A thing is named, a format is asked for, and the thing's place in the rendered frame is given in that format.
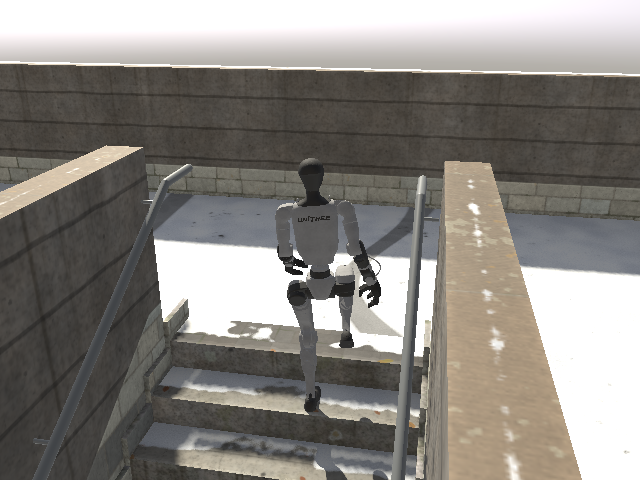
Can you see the robot right hand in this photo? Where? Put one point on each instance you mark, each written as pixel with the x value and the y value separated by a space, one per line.
pixel 375 291

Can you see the robot torso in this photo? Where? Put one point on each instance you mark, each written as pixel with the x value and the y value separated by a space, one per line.
pixel 316 236

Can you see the right robot forearm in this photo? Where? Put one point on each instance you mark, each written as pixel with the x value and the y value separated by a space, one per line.
pixel 365 267

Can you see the robot left hand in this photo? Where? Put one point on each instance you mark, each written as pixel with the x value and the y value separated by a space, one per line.
pixel 298 263

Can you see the robot left upper arm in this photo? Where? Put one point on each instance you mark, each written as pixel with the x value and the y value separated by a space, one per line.
pixel 283 214

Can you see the robot left thigh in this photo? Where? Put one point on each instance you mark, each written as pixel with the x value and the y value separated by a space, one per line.
pixel 297 296

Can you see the left robot forearm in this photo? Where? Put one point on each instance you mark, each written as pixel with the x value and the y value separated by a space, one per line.
pixel 287 261

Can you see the robot right upper arm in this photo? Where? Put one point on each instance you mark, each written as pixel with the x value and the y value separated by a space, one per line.
pixel 347 210

